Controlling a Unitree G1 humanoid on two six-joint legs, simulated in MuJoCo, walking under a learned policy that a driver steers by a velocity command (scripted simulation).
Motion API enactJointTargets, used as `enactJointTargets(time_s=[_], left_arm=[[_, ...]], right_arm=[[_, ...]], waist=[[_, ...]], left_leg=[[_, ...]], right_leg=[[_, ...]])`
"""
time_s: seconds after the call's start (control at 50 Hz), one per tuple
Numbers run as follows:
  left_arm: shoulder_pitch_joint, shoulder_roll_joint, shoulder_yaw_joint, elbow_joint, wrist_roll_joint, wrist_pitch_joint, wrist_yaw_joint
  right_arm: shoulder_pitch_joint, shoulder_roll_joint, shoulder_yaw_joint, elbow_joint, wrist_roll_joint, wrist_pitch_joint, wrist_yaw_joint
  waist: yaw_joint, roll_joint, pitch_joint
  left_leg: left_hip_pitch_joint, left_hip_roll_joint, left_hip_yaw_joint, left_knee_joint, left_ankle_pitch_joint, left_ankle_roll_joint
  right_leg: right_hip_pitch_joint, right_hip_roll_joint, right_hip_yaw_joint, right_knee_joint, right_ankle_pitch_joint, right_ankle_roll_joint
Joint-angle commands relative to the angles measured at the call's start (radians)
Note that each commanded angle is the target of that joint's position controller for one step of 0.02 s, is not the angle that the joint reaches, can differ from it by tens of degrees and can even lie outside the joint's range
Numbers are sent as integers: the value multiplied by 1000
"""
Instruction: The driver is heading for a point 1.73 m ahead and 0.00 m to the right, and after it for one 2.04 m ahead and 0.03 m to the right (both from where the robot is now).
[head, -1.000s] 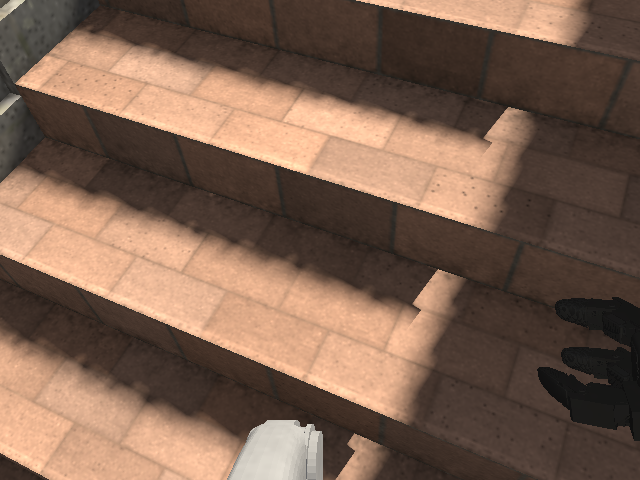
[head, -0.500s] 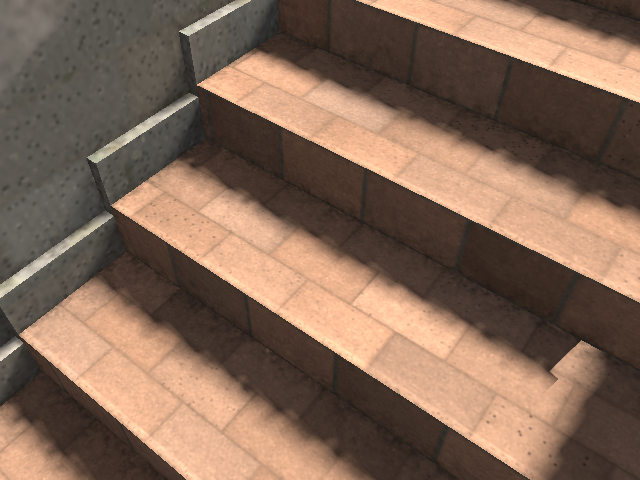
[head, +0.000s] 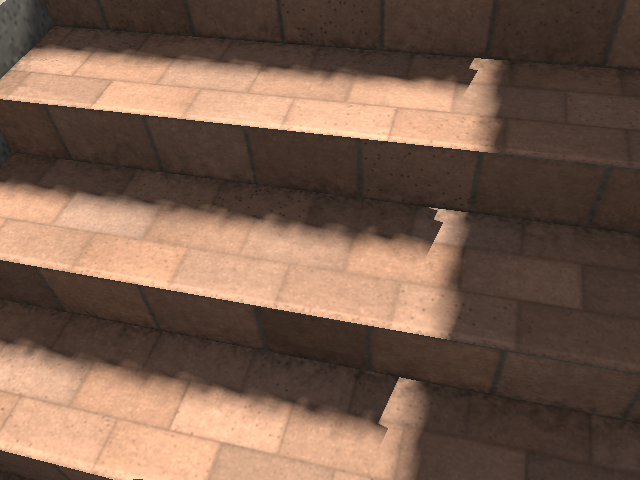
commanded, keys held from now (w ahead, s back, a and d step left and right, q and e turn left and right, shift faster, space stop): e+shift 0.22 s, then q+shift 0.70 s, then e+shift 0.08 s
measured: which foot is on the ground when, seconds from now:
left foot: up 0.00-0.66, down 0.68-1.00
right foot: down 0.00-0.66, up 0.68-1.00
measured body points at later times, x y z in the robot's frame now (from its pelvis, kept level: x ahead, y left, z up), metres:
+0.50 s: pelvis +0.12 -0.02 +0.09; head +0.15 -0.04 +0.54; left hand +0.27 +0.17 -0.03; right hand +0.18 -0.25 -0.05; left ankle +0.17 +0.10 -0.57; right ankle +0.08 -0.07 -0.65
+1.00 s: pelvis +0.16 -0.02 +0.09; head +0.19 +0.01 +0.54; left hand +0.35 +0.23 +0.01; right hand +0.30 -0.28 -0.01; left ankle +0.14 +0.09 -0.65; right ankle +0.20 -0.15 -0.37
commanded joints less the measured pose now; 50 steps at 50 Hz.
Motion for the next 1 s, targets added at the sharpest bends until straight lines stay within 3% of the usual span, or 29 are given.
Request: enactJointTargets(time_s=[0.02,0.06,0.08,0.1,0.14,0.18,0.2,0.22,0.28,0.32,0.38,0.4,0.42,0.46,0.5,0.54,0.6,0.64,0.66,0.68,0.7,0.72,0.76,0.78,0.82,0.84,0.9,0.96,1.0], left_arm=[[-103,72,17,-46,15,-28,11],[-36,105,26,6,15,-55,7],[-16,95,27,20,-1,-54,3],[-5,98,28,25,-5,-54,9],[-13,114,34,-2,-5,-45,18],[47,131,47,-4,8,-33,24],[42,140,58,-20,14,-44,24],[42,144,62,-21,2,-49,24],[67,90,47,-24,4,-59,31],[109,29,23,-5,-1,-66,38],[176,-41,-12,50,-2,-88,47],[185,-34,-11,62,6,-96,50],[183,-16,-7,72,15,-113,50],[202,23,4,89,20,-132,51],[182,53,14,77,7,-131,49],[175,78,21,71,2,-122,42],[124,85,23,60,-9,-120,34],[92,115,30,54,-28,-119,27],[46,114,33,39,-43,-132,22],[38,89,32,10,-40,-138,10],[50,61,22,-10,-24,-130,14],[64,64,18,4,2,-130,14],[-12,73,14,-10,14,-126,11],[-29,82,9,-24,39,-117,-3],[-26,44,-6,-32,43,-89,-21],[-54,16,-18,-52,46,-82,-28],[-119,23,-25,-96,36,-81,-26],[-136,28,-26,-121,22,-67,0],[-166,35,-28,-159,25,-54,17]], right_arm=[[89,15,7,-89,-21,4,-10],[88,27,11,-95,-13,-5,-5],[77,51,26,-111,-25,-3,-16],[51,56,31,-118,-22,1,-17],[2,42,34,-144,-10,6,-16],[-76,52,37,-164,5,9,-16],[-65,39,24,-130,5,7,-29],[-59,35,17,-114,6,2,-33],[-26,58,10,-63,16,-16,-36],[-33,72,11,-39,13,-15,-25],[27,101,18,33,33,0,-3],[16,105,18,44,39,2,-2],[10,97,10,44,48,6,-3],[7,52,-9,46,58,2,-7],[-32,17,-20,19,65,-7,-5],[-22,12,-28,12,86,-12,-3],[35,20,-35,21,78,-9,-4],[111,32,-37,36,76,-2,-6],[184,2,-47,54,61,-3,-10],[190,-83,-68,39,49,-8,-14],[215,-181,-90,19,32,-10,-13],[242,-162,-92,17,39,-13,-16],[106,-116,-71,-12,20,-20,-22],[86,-88,-57,-24,29,-24,-19],[113,-92,-52,-8,31,-29,-18],[130,-100,-57,-5,35,-32,-24],[160,-142,-67,-1,38,-35,-37],[179,-160,-67,10,25,-44,-49],[203,-163,-66,43,32,-47,-63]], waist=[[-77,-164,19],[-71,-115,-14],[-76,-83,-35],[-57,-71,-30],[-32,-97,-52],[24,-100,-85],[42,-77,-116],[52,-104,-127],[67,-110,-112],[78,-100,-88],[70,-91,-77],[77,-97,-67],[83,-159,-88],[84,-124,-82],[76,-127,-82],[58,-123,-81],[13,-140,-133],[-34,-139,-137],[-73,-91,-161],[-68,88,-146],[-69,183,-191],[-81,73,-245],[-22,-23,-80],[-5,-78,-38],[-7,-47,-31],[-18,-41,-45],[-52,-3,-60],[-65,63,-83],[-67,96,-64]], left_leg=[[-222,-57,-5,325,112,24],[-288,-60,-20,349,129,35],[-309,-25,-70,233,131,19],[-337,-28,-56,205,137,7],[-383,-27,-9,83,27,-23],[-439,-33,11,-6,-20,-53],[-423,-38,16,12,-1,-39],[-425,-42,11,28,24,-31],[-470,-32,29,111,76,4],[-451,-26,40,88,62,-2],[-328,-1,41,-163,32,-18],[-279,-1,54,-292,12,-18],[-209,-10,51,-304,-15,-4],[-173,-10,42,-389,-105,5],[-112,-22,67,-495,-198,10],[-19,-56,104,-569,-243,29],[136,-93,125,-748,-191,56],[280,-120,143,-1019,-37,74],[440,-81,45,-1103,87,113],[663,109,-210,-1110,600,198],[722,347,-443,-1012,1152,394],[679,360,-484,-1063,1035,474],[532,221,-411,-1097,599,413],[484,152,-373,-1082,462,356],[425,78,-335,-1056,392,300],[415,67,-344,-1045,416,301],[425,79,-415,-1024,439,312],[491,102,-437,-1022,480,314],[530,145,-443,-1039,453,293]], right_leg=[[42,-93,393,-523,219,-143],[119,-93,397,-544,256,-139],[173,-70,385,-548,215,-110],[204,-68,401,-554,200,-112],[302,-77,459,-597,299,-125],[435,-102,551,-616,356,-129],[482,-133,585,-623,480,-76],[502,-144,603,-636,526,-50],[556,-172,535,-628,617,-50],[570,-176,500,-643,662,-74],[603,-170,443,-694,657,-78],[621,-169,417,-726,672,-60],[636,-208,440,-737,801,-83],[695,-245,409,-735,943,-98],[734,-251,345,-714,1142,-98],[723,-248,299,-693,1279,-106],[727,-228,210,-606,1456,-105],[682,-171,112,-468,1360,-72],[542,-139,96,-335,1141,-37],[188,-47,27,-58,254,42],[-11,40,1,282,-77,101],[-30,0,86,451,-65,132],[-188,-32,91,702,-25,132],[-238,-50,93,689,34,123],[-269,-49,48,732,78,104],[-291,-43,28,786,89,95],[-395,-46,18,839,102,88],[-466,-58,8,885,106,91],[-501,-85,67,887,3,93]])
